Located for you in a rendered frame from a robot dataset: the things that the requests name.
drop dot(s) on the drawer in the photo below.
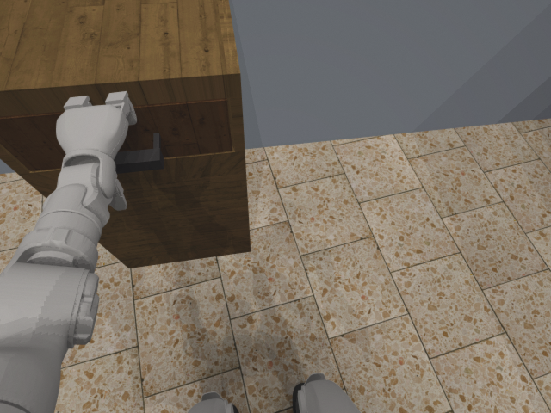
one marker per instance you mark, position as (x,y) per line
(186,128)

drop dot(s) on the robot left hand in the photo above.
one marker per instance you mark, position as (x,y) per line
(102,128)

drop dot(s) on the robot right shin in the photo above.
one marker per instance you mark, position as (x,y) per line
(315,376)

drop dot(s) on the left robot upper arm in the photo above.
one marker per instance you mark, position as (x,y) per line
(44,311)

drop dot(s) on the robot left forearm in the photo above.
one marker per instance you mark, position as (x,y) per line
(70,226)

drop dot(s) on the handle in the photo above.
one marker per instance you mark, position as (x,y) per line
(141,160)

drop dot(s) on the cabinet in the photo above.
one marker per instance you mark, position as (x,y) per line
(158,51)

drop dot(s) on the robot right thigh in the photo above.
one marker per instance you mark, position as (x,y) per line
(324,396)

